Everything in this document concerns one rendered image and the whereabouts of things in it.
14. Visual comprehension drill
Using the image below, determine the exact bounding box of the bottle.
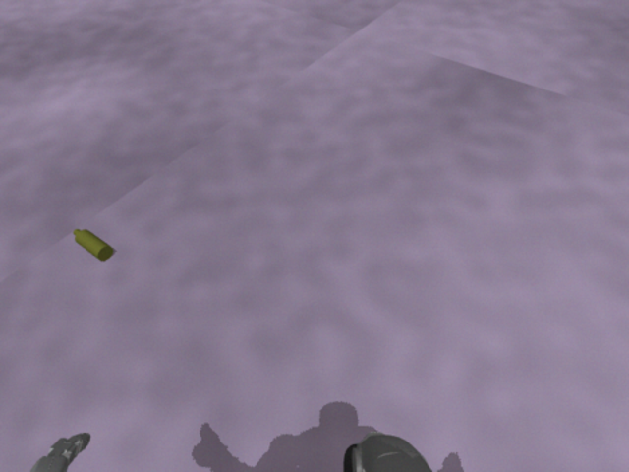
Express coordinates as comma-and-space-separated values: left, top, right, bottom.
73, 229, 113, 261

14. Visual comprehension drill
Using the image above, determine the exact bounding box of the left robot hand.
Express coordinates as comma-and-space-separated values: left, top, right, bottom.
30, 433, 90, 472

